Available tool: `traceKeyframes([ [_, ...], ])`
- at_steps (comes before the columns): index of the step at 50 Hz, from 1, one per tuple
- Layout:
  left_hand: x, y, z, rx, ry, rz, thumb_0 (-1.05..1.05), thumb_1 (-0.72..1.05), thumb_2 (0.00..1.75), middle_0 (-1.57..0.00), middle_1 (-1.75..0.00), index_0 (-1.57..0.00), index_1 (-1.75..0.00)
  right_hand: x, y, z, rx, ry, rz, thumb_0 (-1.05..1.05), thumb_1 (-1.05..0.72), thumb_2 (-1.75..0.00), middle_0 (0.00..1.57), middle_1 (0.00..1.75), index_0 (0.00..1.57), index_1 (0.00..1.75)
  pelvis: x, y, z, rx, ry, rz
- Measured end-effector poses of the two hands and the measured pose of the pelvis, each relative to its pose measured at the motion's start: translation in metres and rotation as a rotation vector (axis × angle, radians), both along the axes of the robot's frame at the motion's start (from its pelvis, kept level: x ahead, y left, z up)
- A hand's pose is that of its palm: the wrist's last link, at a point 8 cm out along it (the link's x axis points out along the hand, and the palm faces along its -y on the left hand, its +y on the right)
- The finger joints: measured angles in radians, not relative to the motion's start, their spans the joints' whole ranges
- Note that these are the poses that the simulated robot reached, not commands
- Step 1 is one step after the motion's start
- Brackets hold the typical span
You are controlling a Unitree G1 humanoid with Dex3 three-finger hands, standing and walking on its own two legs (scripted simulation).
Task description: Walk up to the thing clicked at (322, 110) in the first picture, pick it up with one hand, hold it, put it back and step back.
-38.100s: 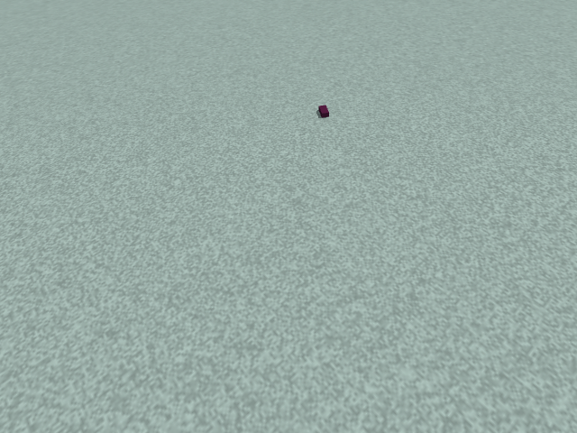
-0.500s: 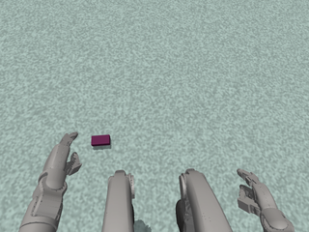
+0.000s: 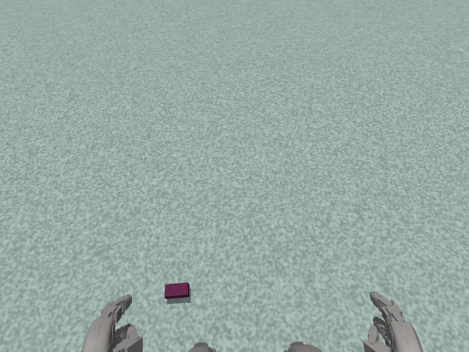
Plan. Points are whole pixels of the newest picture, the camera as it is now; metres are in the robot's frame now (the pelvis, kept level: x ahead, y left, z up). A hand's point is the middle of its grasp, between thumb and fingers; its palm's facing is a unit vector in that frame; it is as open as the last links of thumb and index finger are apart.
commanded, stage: home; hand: left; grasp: from above
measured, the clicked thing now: (177, 290) +0.47 +0.24 -0.68
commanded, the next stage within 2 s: none
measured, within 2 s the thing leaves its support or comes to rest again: neither
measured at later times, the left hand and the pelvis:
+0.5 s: hand out of the picture +0.17 +0.18 -0.03, palm faces +0.07 -0.98 -0.19, open 7.4 cm; pelvis +0.01 +0.00 +0.02, yaw +1 degrees
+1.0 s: hand out of the picture +0.17 +0.18 -0.03, palm faces +0.05 -0.98 -0.19, open 7.4 cm; pelvis +0.01 +0.00 +0.02, yaw +1 degrees
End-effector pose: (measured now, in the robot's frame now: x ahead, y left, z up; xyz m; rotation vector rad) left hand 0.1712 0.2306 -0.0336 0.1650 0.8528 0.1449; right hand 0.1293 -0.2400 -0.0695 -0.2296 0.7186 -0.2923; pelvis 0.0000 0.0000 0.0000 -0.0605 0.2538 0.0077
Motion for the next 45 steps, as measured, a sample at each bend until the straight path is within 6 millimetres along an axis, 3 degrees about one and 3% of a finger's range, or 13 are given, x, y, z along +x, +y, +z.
traceKeyframes([
  [8,-0.013,-0.004,0.035,-0.001,-0.033,0.001,0.01,0.9,0.9,-0.21,-0.29,-0.2,-0.3,0.023,-0.003,0.03,-0.023,-0.099,0.016,0.02,-0.9,-0.9,0.2,0.3,0.2,0.3,0.013,0.0,0.019,0.009,-0.053,0.008],
  [18,-0.021,-0.004,0.032,-0.011,-0.016,0.01,0.01,0.9,0.9,-0.2,-0.29,-0.2,-0.3,0.048,0.002,0.041,-0.032,-0.165,0.09,0.02,-0.9,-0.9,0.2,0.3,0.2,0.3,0.012,-0.003,0.021,0.016,-0.077,0.016],
  [45,-0.022,-0.004,0.032,-0.007,-0.025,-0.009,0.01,0.9,0.9,-0.2,-0.29,-0.2,-0.3,0.022,0.001,0.032,-0.029,-0.112,0.066,0.02,-0.9,-0.9,0.2,0.3,0.2,0.3,0.006,-0.001,0.021,0.014,-0.092,0.009],
])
